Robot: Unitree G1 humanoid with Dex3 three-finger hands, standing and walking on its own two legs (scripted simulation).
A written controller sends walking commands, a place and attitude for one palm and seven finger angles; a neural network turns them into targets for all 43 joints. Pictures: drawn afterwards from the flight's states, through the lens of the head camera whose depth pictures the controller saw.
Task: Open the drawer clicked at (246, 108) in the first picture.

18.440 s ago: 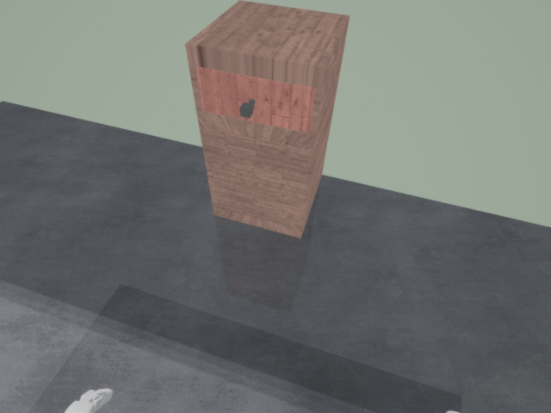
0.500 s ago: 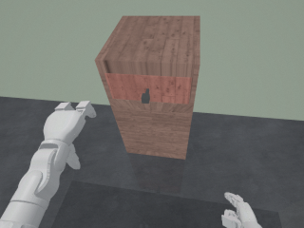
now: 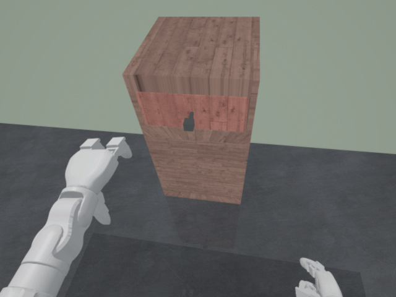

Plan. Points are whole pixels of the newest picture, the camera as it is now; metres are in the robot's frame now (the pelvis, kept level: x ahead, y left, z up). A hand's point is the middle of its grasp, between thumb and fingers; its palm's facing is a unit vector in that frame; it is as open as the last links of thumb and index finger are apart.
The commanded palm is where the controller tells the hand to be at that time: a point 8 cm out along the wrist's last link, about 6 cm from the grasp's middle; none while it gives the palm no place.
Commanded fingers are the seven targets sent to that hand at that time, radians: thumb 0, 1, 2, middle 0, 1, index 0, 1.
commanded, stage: move the hooked fingers above the handle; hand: left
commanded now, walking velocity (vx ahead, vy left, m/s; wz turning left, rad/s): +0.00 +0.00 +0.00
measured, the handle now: (189, 120) +0.67 +0.12 -0.10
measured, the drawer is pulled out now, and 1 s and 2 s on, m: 0.00 0.00 0.00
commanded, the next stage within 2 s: none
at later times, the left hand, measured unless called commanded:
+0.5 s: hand (147, 152) +0.43 +0.18 +0.01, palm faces -0.12 -0.04 -0.99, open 13.8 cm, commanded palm +0.43 +0.19 +0.08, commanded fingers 0.00 -0.50 0.30 -0.30 -1.20 -0.30 -1.20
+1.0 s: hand (176, 130) +0.53 +0.13 -0.01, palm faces -0.10 -0.04 -0.99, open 13.8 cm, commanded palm +0.54 +0.15 +0.04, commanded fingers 0.00 -0.50 0.30 -0.30 -1.20 -0.30 -1.20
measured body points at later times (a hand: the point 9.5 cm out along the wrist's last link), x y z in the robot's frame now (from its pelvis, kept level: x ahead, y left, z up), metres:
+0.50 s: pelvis +0.01 +0.00 -0.01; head +0.07 -0.02 +0.44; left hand +0.43 +0.19 +0.07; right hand +0.07 -0.27 -0.15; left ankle +0.02 +0.09 -0.73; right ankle -0.03 -0.10 -0.73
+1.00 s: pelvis +0.01 +0.00 -0.03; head +0.13 +0.00 +0.40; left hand +0.53 +0.13 +0.05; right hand -0.01 -0.27 -0.16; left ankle +0.02 +0.09 -0.73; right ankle -0.03 -0.10 -0.73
